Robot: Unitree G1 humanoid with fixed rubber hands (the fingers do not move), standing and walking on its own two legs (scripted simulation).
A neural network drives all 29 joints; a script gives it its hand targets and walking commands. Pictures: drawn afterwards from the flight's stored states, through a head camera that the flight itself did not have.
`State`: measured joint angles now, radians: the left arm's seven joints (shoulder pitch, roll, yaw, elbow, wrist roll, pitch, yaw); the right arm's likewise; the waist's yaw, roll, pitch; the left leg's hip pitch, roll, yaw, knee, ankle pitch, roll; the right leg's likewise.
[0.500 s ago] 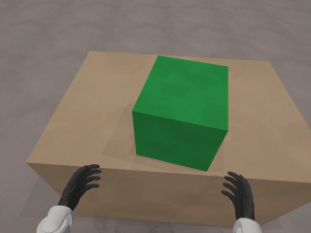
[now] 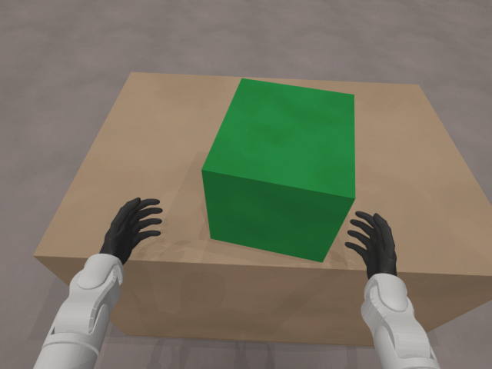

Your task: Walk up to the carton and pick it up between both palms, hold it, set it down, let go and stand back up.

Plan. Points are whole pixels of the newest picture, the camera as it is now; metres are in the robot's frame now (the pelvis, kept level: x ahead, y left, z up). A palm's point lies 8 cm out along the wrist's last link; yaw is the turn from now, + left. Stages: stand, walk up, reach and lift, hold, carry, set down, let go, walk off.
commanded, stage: reach and lift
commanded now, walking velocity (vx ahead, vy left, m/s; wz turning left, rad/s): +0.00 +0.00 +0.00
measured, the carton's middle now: (281, 168) +0.51 -0.03 +0.01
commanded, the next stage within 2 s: none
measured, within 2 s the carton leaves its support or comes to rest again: neither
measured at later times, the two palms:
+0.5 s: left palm (133, 189) +0.36 +0.23 +0.09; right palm (391, 224) +0.33 -0.19 +0.08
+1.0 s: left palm (138, 141) +0.42 +0.22 +0.14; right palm (393, 180) +0.38 -0.19 +0.12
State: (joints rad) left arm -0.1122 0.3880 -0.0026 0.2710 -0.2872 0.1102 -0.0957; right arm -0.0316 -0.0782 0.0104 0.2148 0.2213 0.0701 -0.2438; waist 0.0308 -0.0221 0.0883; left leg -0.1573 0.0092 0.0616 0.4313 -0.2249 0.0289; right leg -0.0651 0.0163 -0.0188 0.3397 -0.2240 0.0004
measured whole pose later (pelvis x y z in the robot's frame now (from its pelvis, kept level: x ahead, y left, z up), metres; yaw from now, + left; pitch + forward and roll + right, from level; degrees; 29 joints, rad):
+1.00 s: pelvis -0.01 +0.00 +0.00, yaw +0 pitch +4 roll -2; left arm -0.82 0.44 0.02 0.75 -0.27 0.33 -0.06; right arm -0.67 -0.16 -0.08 0.58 0.28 0.30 -0.23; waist -0.06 -0.02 -0.03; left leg -0.33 0.01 0.05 0.45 -0.20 0.04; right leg -0.23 0.02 -0.03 0.34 -0.19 0.01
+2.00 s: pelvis -0.01 -0.01 -0.01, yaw +1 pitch +17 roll -2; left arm -1.11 0.41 -0.09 1.41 -0.30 -0.06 -0.05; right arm -0.90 -0.08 -0.15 1.02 0.17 0.08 -0.23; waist -0.12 -0.02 -0.19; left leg -0.63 0.02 0.02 0.50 -0.18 0.01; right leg -0.53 0.03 -0.06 0.43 -0.20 -0.02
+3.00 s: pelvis +0.00 +0.00 +0.00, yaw +0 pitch +14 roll -1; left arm -1.08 0.21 0.44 1.40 0.21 -0.28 -0.08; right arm -0.81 0.15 -0.71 0.86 -0.41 -0.18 -0.10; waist -0.07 -0.04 -0.06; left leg -0.51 0.00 0.06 0.43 -0.17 0.04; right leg -0.44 0.01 -0.02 0.38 -0.20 0.01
